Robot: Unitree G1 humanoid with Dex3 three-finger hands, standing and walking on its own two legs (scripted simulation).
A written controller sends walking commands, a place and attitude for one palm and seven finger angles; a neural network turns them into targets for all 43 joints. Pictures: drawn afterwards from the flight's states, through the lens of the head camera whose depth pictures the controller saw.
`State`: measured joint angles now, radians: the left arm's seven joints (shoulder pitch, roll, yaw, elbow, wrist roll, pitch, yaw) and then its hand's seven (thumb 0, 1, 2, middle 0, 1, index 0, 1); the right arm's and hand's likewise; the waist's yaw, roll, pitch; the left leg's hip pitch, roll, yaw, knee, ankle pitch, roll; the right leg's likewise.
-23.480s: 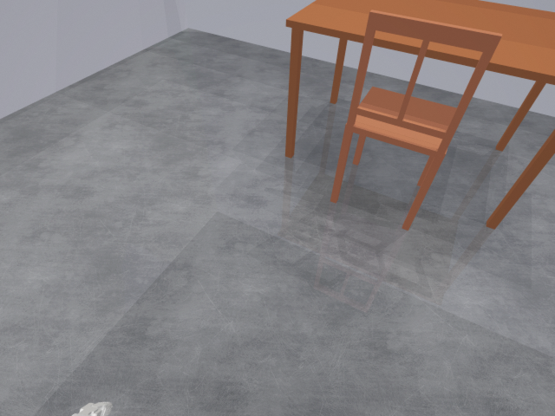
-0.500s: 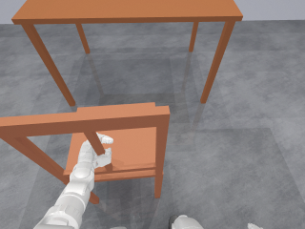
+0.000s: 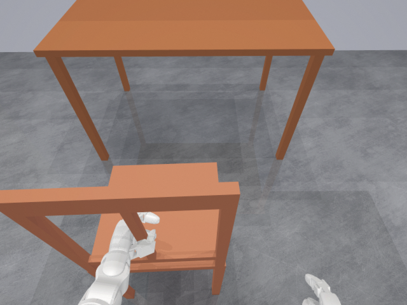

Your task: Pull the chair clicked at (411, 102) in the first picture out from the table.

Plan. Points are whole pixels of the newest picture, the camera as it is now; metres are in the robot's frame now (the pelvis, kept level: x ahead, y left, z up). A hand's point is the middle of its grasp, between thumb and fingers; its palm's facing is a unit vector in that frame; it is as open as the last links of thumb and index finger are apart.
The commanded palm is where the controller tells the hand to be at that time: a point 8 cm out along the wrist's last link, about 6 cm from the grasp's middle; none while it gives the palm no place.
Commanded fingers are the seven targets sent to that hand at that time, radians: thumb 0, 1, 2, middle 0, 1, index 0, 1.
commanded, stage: stop walking, hand still on the chair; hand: left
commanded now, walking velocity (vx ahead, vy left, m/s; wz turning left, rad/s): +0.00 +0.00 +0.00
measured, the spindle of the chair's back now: (141, 236) +0.27 +0.16 -0.07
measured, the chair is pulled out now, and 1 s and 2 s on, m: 0.54 0.54 0.54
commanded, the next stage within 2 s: open the thumb and straighten the fingers in 0.20 s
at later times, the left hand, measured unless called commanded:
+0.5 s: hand (147, 240) +0.26 +0.14 -0.07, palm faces +0.05 -0.99 -0.15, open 6.7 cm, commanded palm +0.24 +0.20 -0.06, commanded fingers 0.00 -0.43 0.26 -0.47 -1.38 -0.47 -1.38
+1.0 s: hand (142, 235) +0.27 +0.16 -0.08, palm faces +0.06 -0.98 -0.18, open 16.8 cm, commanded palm +0.25 +0.21 -0.06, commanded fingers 0.00 -0.55 0.20 0.00 0.00 0.00 0.00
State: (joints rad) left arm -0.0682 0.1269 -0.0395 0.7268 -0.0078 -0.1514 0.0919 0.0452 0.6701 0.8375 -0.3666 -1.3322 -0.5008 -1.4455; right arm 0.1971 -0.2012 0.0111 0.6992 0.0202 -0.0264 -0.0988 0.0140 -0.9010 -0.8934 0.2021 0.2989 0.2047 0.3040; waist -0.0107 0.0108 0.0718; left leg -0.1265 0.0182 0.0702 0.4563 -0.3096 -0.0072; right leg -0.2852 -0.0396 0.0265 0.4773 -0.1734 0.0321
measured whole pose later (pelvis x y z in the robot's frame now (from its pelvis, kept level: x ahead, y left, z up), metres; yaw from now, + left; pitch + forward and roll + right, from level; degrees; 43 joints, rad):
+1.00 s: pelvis +0.01 -0.01 -0.04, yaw +4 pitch +11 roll +0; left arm 0.03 0.19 0.02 0.35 -0.06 0.07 0.01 -0.01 -0.53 0.20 -0.11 -0.29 -0.11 -0.29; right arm 0.24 -0.26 0.00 0.57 0.04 -0.10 -0.05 0.02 -0.90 -0.89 0.20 0.30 0.20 0.30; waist -0.04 0.04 -0.09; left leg -0.55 0.01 -0.01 0.82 -0.47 -0.02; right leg -0.67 -0.06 -0.04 0.82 -0.34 0.02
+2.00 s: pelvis +0.00 +0.01 -0.06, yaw +6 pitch +13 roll -2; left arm 0.64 0.22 -0.06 -0.21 -0.04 0.16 0.02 -0.02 -0.54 0.20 -0.01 0.00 -0.01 0.00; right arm 0.25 -0.22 0.01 0.46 0.04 -0.14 -0.10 0.02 -0.90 -0.89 0.20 0.30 0.20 0.30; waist -0.03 0.04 -0.16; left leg -0.68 0.00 -0.05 1.03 -0.56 0.00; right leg -0.76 -0.08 -0.07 0.96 -0.41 0.04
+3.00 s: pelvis +0.02 -0.01 -0.01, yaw +6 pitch -1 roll -1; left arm 0.59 0.33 0.21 -0.40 -0.05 0.03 0.18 -0.01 0.19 0.55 -0.12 -0.15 -0.15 -0.17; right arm 0.23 -0.22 0.02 0.61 0.03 -0.18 -0.11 0.02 -0.90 -0.89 0.20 0.30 0.20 0.30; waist 0.06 0.08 -0.03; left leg -0.18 0.02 -0.04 0.62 -0.42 -0.02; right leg -0.28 -0.05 -0.08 0.60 -0.30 0.02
